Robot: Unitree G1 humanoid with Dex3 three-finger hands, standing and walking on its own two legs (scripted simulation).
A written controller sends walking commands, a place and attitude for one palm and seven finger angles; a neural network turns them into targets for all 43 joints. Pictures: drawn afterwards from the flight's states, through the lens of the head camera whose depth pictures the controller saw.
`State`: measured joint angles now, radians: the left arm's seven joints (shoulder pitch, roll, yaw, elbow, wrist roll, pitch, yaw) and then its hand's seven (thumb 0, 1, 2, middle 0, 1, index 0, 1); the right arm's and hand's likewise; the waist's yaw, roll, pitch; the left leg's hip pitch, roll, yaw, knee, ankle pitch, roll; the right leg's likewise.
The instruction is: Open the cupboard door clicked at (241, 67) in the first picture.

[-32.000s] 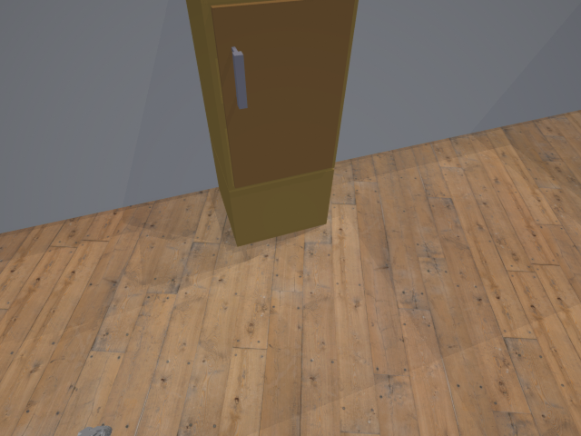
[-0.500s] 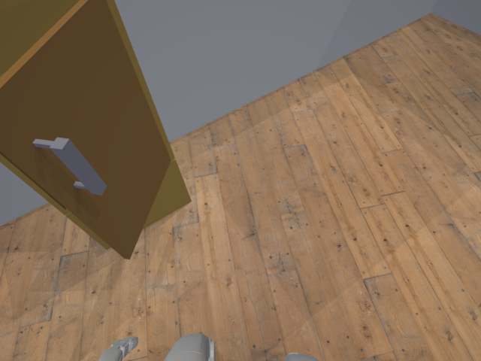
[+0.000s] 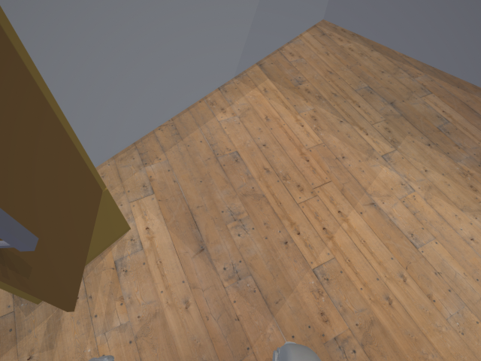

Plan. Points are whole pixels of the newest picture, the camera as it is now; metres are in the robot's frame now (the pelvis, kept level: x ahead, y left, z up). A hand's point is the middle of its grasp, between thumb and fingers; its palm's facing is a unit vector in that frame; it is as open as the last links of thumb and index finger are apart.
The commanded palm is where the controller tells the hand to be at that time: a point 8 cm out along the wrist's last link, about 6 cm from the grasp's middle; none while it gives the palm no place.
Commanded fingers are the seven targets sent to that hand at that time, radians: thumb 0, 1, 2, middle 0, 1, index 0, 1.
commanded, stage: walk to a spot facing it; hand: left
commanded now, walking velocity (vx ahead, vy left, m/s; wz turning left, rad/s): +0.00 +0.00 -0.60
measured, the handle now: out of the picture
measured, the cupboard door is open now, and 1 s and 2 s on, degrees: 45 45 45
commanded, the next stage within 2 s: turn to face it in 1.68 s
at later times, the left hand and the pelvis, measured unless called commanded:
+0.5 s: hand (176, 343) +0.16 +0.13 -0.16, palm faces -0.20 -0.96 -0.19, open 7.3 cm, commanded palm none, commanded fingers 0.00 0.90 0.90 -0.20 -0.30 -0.20 -0.30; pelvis +0.10 -0.05 +0.00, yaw -16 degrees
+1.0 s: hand (267, 188) +0.52 -0.03 -0.15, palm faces -0.60 -0.77 -0.20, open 7.4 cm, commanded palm none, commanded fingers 0.00 0.90 0.90 -0.20 -0.30 -0.20 -0.30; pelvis +0.29 -0.10 -0.01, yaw -35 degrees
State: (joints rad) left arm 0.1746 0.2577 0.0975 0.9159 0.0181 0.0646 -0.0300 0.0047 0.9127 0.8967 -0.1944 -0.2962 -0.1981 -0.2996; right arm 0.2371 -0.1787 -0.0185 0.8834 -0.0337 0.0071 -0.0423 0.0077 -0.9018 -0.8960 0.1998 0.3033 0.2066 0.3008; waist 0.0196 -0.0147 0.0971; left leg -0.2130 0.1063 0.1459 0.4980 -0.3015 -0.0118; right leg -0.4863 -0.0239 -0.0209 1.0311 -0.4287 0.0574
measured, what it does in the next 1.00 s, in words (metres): walks ahead, turning right: right foot, then left foot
